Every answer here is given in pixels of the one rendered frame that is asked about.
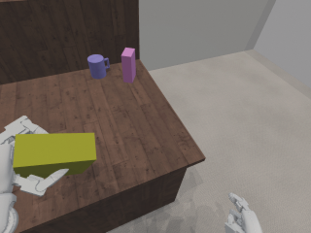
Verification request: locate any left robot hand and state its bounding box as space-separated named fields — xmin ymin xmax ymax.
xmin=0 ymin=116 xmax=69 ymax=197

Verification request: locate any table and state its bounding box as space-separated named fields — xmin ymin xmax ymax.
xmin=0 ymin=0 xmax=206 ymax=233

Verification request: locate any sponge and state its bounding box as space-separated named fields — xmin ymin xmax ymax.
xmin=13 ymin=132 xmax=97 ymax=179

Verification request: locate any robot left forearm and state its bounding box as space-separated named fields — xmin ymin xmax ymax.
xmin=0 ymin=193 xmax=18 ymax=233

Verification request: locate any right robot hand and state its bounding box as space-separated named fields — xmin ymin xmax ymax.
xmin=225 ymin=192 xmax=263 ymax=233

